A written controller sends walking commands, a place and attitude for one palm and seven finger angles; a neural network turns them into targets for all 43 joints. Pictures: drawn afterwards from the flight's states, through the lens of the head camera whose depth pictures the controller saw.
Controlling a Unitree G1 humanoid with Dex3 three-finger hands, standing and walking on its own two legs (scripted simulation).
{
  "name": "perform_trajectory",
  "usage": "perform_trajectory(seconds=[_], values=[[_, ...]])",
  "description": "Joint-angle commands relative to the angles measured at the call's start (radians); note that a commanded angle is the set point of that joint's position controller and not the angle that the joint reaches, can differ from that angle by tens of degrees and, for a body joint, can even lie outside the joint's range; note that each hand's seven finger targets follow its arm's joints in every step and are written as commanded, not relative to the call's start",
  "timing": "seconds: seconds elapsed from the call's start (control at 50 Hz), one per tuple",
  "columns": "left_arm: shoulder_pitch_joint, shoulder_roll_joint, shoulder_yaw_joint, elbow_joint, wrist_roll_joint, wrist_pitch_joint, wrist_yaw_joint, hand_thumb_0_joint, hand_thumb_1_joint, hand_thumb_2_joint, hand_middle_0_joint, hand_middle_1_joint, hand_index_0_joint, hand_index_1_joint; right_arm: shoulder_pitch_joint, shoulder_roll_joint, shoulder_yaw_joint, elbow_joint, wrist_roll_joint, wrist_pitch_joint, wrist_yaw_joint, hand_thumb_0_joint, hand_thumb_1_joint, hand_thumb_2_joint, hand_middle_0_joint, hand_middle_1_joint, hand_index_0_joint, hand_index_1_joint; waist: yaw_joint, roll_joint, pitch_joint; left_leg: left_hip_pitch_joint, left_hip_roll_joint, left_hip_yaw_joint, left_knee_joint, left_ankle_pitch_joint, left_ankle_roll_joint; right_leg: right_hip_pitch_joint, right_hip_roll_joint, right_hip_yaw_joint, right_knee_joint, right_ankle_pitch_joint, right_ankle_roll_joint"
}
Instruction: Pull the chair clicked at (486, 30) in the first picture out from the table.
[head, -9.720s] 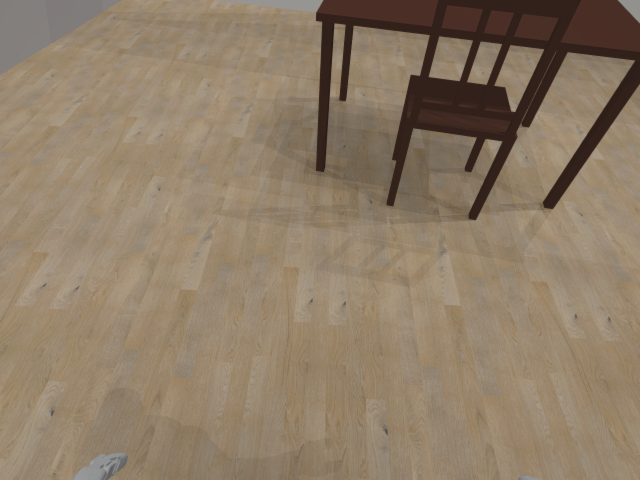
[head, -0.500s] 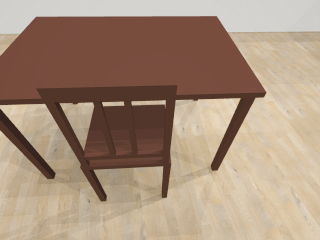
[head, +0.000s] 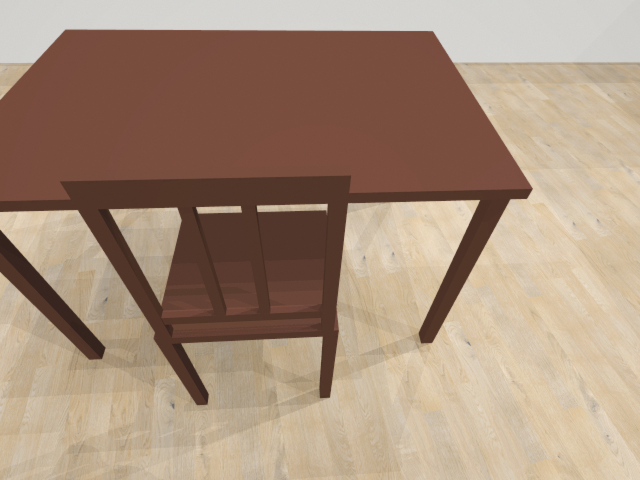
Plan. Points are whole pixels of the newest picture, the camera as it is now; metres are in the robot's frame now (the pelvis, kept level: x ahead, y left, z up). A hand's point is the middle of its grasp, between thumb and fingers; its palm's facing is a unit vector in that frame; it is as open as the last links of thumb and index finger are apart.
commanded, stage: look again from close up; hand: left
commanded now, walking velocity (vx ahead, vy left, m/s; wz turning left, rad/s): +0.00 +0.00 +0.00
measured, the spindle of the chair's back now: (206, 266) +0.46 +0.23 -0.08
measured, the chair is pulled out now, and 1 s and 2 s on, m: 0.00 0.00 0.00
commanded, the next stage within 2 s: raise the hand toward the chair's back in 0.08 s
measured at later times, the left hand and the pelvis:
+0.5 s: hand (230, 402) +0.21 +0.13 -0.01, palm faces +0.12 -0.99 +0.02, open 8.4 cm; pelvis -0.04 -0.05 -0.05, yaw +1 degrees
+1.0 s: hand (218, 442) +0.18 +0.14 -0.07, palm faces +0.09 -1.00 -0.02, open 12.7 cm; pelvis -0.06 -0.07 -0.11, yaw +3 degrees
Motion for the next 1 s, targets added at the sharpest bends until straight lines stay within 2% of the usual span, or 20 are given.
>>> perform_trajectory(seconds=[0.0, 0.14, 0.16, 0.18, 0.2, 0.24, 0.26, 0.32, 0.38, 0.44, 0.48, 0.52, 0.58, 0.64, 0.66, 0.76, 0.82, 0.88, 0.92, 0.98], values=[[0.085, 0.089, 0.014, -0.017, -0.002, -0.01, 0.01, 0.0, 0.9, 0.9, -0.2, -0.3, -0.2, -0.3, 0.075, -0.09, -0.015, -0.021, 0.002, -0.015, 0.001, 0.0, -0.9, -0.9, 0.2, 0.3, 0.2, 0.3, 0.001, 0.007, 0.013, -0.015, 0.144, -0.124, -0.077, 0.327, -0.016, -0.006, -0.054, 0.047, -0.039, 0.23, -0.059], [0.088, 0.087, 0.012, -0.013, -0.003, -0.011, 0.01, 0.0, 0.9, 0.9, -0.2, -0.3, -0.2, -0.3, 0.074, -0.089, -0.013, -0.015, 0.002, -0.013, 0.001, 0.0, -0.9, -0.9, 0.2, 0.3, 0.2, 0.3, 0.003, 0.01, 0.024, -0.016, 0.146, -0.122, -0.086, 0.287, -0.02, -0.012, -0.053, 0.055, -0.054, 0.214, -0.06], [-0.003, 0.263, 0.002, -0.105, -0.016, -0.022, 0.011, 0.0, 0.9, 0.9, -0.2, -0.3, -0.2, -0.3, 0.006, -0.191, -0.031, -0.119, 0.002, -0.002, 0.012, 0.0, -0.9, -0.9, 0.2, 0.3, 0.2, 0.3, -0.022, 0.05, 0.086, -0.038, 0.1, -0.156, -0.143, 0.347, -0.033, -0.094, 0.026, 0.008, 0.027, 0.096, -0.075], [-0.663, 0.317, 0.107, -1.524, -0.178, -0.155, 0.052, 0.0, 0.877, 0.89, -0.198, -0.296, -0.198, -0.296, 0.004, -0.276, -0.04, -0.459, 0.058, -0.158, -0.03, 0.0, -0.9, -0.9, 0.2, 0.3, 0.2, 0.3, -0.143, 0.154, -0.237, 0.107, 0.068, -0.1, -0.078, 0.442, -0.069, -0.171, 0.1, -0.038, 0.045, 0.145, -0.067], [-0.262, 0.201, 0.037, -1.308, -0.122, -0.072, 0.08, 0.0, 0.853, 0.88, -0.195, -0.293, -0.195, -0.293, 0.016, -0.236, -0.046, -0.393, 0.051, -0.25, -0.051, 0.0, -0.9, -0.9, 0.2, 0.3, 0.2, 0.3, -0.06, 0.242, -0.261, 0.212, 0.129, -0.094, -0.105, 0.647, -0.107, -0.163, 0.085, -0.017, 0.127, -0.01, -0.08], [0.001, -0.016, -0.065, -1.007, -0.133, 0.037, 0.1, 0.0, 0.807, 0.86, -0.191, -0.285, -0.191, -0.285, 0.009, -0.195, -0.058, -0.34, 0.062, -0.26, -0.032, 0.0, -0.9, -0.9, 0.2, 0.3, 0.2, 0.3, -0.051, 0.072, -0.057, 0.009, 0.125, -0.125, -0.088, 0.489, -0.078, -0.214, 0.065, -0.03, 0.117, -0.043, -0.067], [0.015, -0.019, -0.058, -1.063, -0.147, 0.028, 0.084, 0.0, 0.783, 0.85, -0.188, -0.282, -0.188, -0.282, -0.005, -0.222, -0.059, -0.378, 0.065, -0.275, -0.031, 0.0, -0.9, -0.9, 0.2, 0.3, 0.2, 0.3, -0.074, -0.016, -0.032, -0.065, 0.105, -0.118, -0.02, 0.359, -0.052, -0.24, 0.069, -0.056, 0.083, 0.013, -0.062], [-0.036, 0.134, 0.108, -1.139, -0.12, -0.144, 0.075, 0.0, 0.713, 0.82, -0.181, -0.271, -0.181, -0.271, -0.013, -0.243, -0.084, -0.468, 0.005, -0.34, -0.019, 0.0, -0.9, -0.9, 0.2, 0.3, 0.2, 0.3, -0.072, -0.134, -0.179, -0.253, 0.055, -0.132, 0.163, 0.152, -0.045, -0.308, 0.065, -0.071, 0.147, 0.048, -0.057], [0.271, -0.009, 0.111, -0.903, -0.191, -0.317, -0.033, 0.0, 0.643, 0.79, -0.174, -0.26, -0.174, -0.26, -0.085, -0.214, -0.097, -0.538, -0.001, -0.354, 0.042, 0.0, -0.9, -0.9, 0.2, 0.3, 0.2, 0.3, 0.028, -0.231, -0.167, -0.478, 0.046, -0.109, 0.328, 0.064, -0.066, -0.444, 0.063, -0.073, 0.316, -0.009, -0.062], [0.349, 0.044, 0.222, -0.954, -0.29, -0.554, -0.201, 0.0, 0.573, 0.76, -0.167, -0.249, -0.167, -0.249, -0.121, -0.217, -0.111, -0.606, -0.008, -0.353, 0.088, 0.0, -0.9, -0.9, 0.2, 0.3, 0.2, 0.3, 0.096, -0.106, -0.297, -0.667, 0.02, -0.067, 0.501, 0.021, -0.087, -0.46, 0.035, 0.011, 0.48, 0.069, -0.073], [0.325, 0.173, 0.337, -0.997, -0.284, -0.633, -0.265, 0.0, 0.527, 0.74, -0.163, -0.241, -0.163, -0.241, -0.139, -0.224, -0.128, -0.654, -0.004, -0.339, 0.099, 0.0, -0.9, -0.9, 0.2, 0.3, 0.2, 0.3, 0.122, 0.008, -0.354, -0.772, 0.008, -0.043, 0.576, -0.003, -0.089, -0.441, 0.018, 0.095, 0.538, 0.089, -0.076], [0.28, 0.214, 0.334, -1.088, -0.254, -0.58, -0.264, 0.0, 0.48, 0.72, -0.158, -0.234, -0.158, -0.234, -0.175, -0.223, -0.127, -0.72, -0.003, -0.308, 0.093, 0.0, -0.9, -0.9, 0.2, 0.3, 0.2, 0.3, 0.118, 0.058, -0.346, -0.807, -0.002, -0.028, 0.592, -0.052, -0.071, -0.462, 0.025, 0.126, 0.531, -0.013, -0.078], [0.071, 0.231, 0.323, -1.295, -0.267, -0.531, -0.222, 0.0, 0.41, 0.69, -0.151, -0.223, -0.151, -0.223, -0.158, -0.217, -0.124, -0.759, 0.003, -0.29, 0.062, 0.0, -0.9, -0.9, 0.2, 0.3, 0.2, 0.3, 0.051, 0.051, -0.34, -0.817, 0.01, -0.054, 0.654, -0.121, -0.05, -0.548, 0.033, 0.175, 0.494, -0.19, -0.058], [-0.092, 0.251, 0.324, -1.499, -0.308, -0.602, -0.211, 0.0, 0.34, 0.66, -0.144, -0.212, -0.144, -0.212, -0.114, -0.208, -0.107, -0.726, 0.003, -0.32, 0.025, 0.0, -0.9, -0.9, 0.2, 0.3, 0.2, 0.3, -0.015, 0.054, -0.416, -0.821, 0.027, -0.084, 0.757, -0.102, -0.04, -0.537, 0.019, 0.233, 0.479, -0.116, -0.025], [-0.184, 0.245, 0.285, -1.571, -0.319, -0.638, -0.225, 0.0, 0.317, 0.65, -0.142, -0.208, -0.142, -0.208, -0.101, -0.214, -0.102, -0.707, 0.002, -0.338, 0.013, 0.0, -0.9, -0.9, 0.2, 0.3, 0.2, 0.3, -0.051, 0.035, -0.437, -0.813, 0.034, -0.094, 0.781, -0.087, -0.032, -0.568, 0.034, 0.219, 0.494, -0.091, -0.023], [-0.119, 0.202, 0.202, -1.35, -0.341, -0.603, -0.373, 0.0, 0.2, 0.6, -0.13, -0.19, -0.13, -0.19, -0.076, -0.235, -0.083, -0.623, 0.018, -0.385, -0.032, 0.0, -0.9, -0.9, 0.2, 0.3, 0.2, 0.3, -0.08, -0.011, -0.412, -0.856, 0.053, -0.116, 0.81, -0.099, -0.026, -0.611, 0.042, 0.184, 0.514, -0.09, -0.014], [-0.028, 0.253, 0.294, -1.172, -0.357, -0.423, -0.42, 0.0, 0.13, 0.57, -0.123, -0.179, -0.123, -0.179, -0.105, -0.231, -0.079, -0.628, 0.046, -0.361, -0.051, 0.0, -0.9, -0.9, 0.2, 0.3, 0.2, 0.3, -0.03, -0.096, -0.406, -0.925, 0.05, -0.118, 0.786, -0.153, -0.038, -0.529, 0.002, 0.235, 0.453, -0.188, 0.007], [0.043, 0.303, 0.417, -1.215, -0.378, -0.269, -0.387, 0.0, 0.06, 0.54, -0.116, -0.168, -0.116, -0.168, -0.125, -0.216, -0.078, -0.678, 0.05, -0.327, -0.053, 0.0, -0.9, -0.9, 0.2, 0.3, 0.2, 0.3, 0.055, -0.06, -0.531, -0.864, 0.032, -0.118, 0.74, -0.088, -0.049, -0.395, -0.028, 0.246, 0.441, -0.12, 0.014], [0.053, 0.295, 0.453, -1.303, -0.381, -0.245, -0.325, 0.0, 0.013, 0.52, -0.111, -0.161, -0.111, -0.161, -0.142, -0.188, -0.079, -0.696, 0.044, -0.319, -0.051, 0.0, -0.9, -0.9, 0.2, 0.3, 0.2, 0.3, 0.08, -0.049, -0.563, -0.826, 0.028, -0.118, 0.721, -0.043, -0.057, -0.357, -0.033, 0.243, 0.451, -0.015, 0.025], [0.011, 0.278, 0.447, -1.389, -0.358, -0.33, -0.231, 0.0, -0.057, 0.49, -0.104, -0.15, -0.104, -0.15, -0.125, -0.17, -0.084, -0.673, 0.025, -0.331, -0.037, 0.0, -0.9, -0.9, 0.2, 0.3, 0.2, 0.3, 0.071, -0.018, -0.522, -0.787, 0.035, -0.12, 0.689, 0.009, -0.063, -0.404, 0.006, 0.168, 0.497, 0.092, 0.006]])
